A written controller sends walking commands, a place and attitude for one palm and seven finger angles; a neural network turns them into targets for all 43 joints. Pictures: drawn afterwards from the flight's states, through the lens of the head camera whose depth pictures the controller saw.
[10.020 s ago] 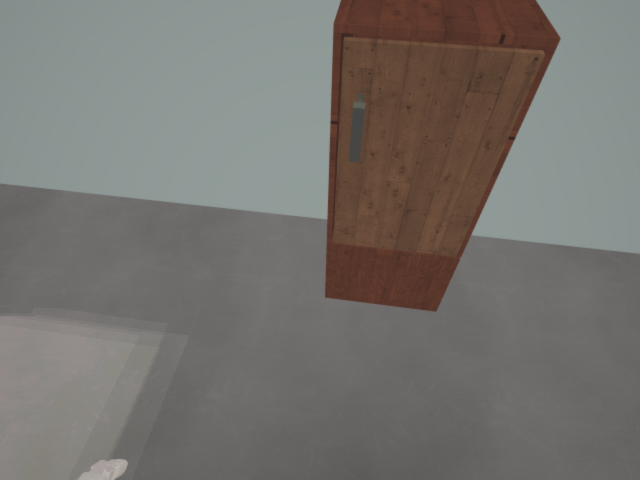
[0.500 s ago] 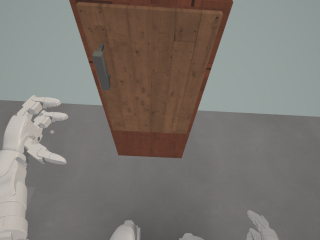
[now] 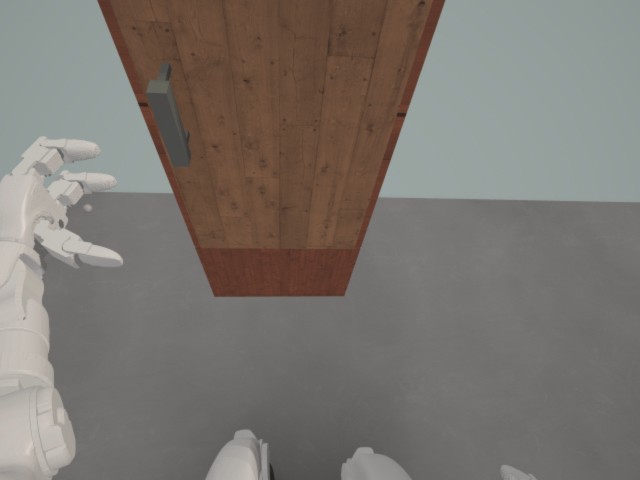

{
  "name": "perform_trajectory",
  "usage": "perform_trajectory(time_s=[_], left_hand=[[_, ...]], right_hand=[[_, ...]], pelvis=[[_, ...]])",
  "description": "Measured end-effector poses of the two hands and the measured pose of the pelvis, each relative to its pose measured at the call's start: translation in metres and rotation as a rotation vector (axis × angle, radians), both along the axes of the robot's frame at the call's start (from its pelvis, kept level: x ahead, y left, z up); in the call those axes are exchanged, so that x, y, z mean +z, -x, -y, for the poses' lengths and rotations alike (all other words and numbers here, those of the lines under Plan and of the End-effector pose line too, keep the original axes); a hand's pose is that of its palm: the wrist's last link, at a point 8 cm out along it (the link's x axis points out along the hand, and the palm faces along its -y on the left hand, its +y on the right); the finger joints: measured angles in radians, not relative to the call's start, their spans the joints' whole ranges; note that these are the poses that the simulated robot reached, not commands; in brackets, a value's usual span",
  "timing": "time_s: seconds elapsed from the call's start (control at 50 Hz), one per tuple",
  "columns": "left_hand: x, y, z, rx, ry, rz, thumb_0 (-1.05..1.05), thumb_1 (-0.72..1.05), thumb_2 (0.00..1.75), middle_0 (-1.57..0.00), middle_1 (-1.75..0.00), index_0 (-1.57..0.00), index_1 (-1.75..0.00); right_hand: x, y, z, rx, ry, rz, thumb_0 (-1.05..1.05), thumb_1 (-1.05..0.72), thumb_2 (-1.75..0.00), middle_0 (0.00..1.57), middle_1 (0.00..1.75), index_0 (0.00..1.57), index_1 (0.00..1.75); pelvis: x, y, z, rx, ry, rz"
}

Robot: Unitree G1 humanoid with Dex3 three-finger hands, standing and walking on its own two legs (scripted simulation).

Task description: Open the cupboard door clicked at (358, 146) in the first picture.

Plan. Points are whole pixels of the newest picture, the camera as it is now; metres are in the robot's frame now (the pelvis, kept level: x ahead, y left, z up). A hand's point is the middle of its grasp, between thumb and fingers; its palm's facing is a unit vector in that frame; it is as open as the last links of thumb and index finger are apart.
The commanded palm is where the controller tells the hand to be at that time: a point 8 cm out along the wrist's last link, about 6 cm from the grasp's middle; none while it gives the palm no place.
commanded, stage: move the hooked fingers beside the handle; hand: left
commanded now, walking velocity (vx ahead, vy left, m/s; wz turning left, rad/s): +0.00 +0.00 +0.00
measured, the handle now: (173, 116) +0.58 +0.20 +0.06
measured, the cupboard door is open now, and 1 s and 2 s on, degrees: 0 0 0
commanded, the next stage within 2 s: slide the fingers in behind the handle in 1.52 s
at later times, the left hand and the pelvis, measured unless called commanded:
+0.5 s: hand (110, 163) +0.49 +0.27 +0.06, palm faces +0.02 -1.00 -0.01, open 13.9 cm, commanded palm +0.48 +0.31 +0.06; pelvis +0.00 +0.02 -0.01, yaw -1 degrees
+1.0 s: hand (114, 145) +0.53 +0.27 +0.06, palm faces +0.03 -1.00 -0.01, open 13.9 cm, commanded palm +0.51 +0.30 +0.06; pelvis +0.00 +0.02 -0.02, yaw -3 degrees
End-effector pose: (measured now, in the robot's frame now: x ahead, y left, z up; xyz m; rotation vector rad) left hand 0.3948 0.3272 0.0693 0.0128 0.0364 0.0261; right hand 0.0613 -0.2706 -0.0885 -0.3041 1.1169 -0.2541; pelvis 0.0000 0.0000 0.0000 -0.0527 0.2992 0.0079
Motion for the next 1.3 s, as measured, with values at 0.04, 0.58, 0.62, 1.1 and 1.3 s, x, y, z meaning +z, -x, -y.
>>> perform_trajectory(time_s=[0.04,0.58,0.62,1.1,1.3], left_hand=[[0.001,-0.006,0.000,-0.006,-0.003,0.003,-0.01,-0.49,0.30,-0.30,-1.20,-0.30,-1.20],[-0.005,-0.087,0.007,-0.003,0.004,-0.015,-0.01,-0.49,0.30,-0.30,-1.20,-0.30,-1.20],[-0.005,-0.094,0.008,0.000,0.004,-0.017,-0.01,-0.49,0.30,-0.30,-1.20,-0.30,-1.20],[-0.008,-0.106,0.002,-0.001,0.005,-0.013,-0.01,-0.49,0.30,-0.30,-1.20,-0.30,-1.20],[-0.005,-0.102,0.009,-0.003,0.005,-0.019,-0.01,-0.49,0.30,-0.30,-1.20,-0.30,-1.20]], right_hand=[[-0.001,0.004,-0.001,-0.008,0.001,-0.016,0.01,-0.90,-0.90,0.20,0.30,0.21,0.30],[-0.007,0.068,-0.017,-0.095,0.019,-0.247,0.00,-0.90,-0.90,0.21,0.30,0.21,0.30],[-0.007,0.073,-0.018,-0.101,0.021,-0.265,0.00,-0.90,-0.90,0.21,0.30,0.21,0.30],[-0.004,0.085,-0.018,-0.129,0.010,-0.344,0.00,-0.90,-0.90,0.21,0.30,0.21,0.30],[-0.006,0.060,-0.014,-0.095,0.013,-0.264,0.00,-0.90,-0.90,0.21,0.30,0.21,0.30]], pelvis=[[-0.001,-0.001,-0.002,-0.002,0.002,-0.007],[-0.013,0.001,-0.017,-0.015,0.028,-0.094],[-0.014,0.002,-0.017,-0.015,0.030,-0.102],[-0.015,-0.006,-0.015,-0.021,0.041,-0.127],[-0.014,-0.005,-0.013,-0.015,0.039,-0.111]])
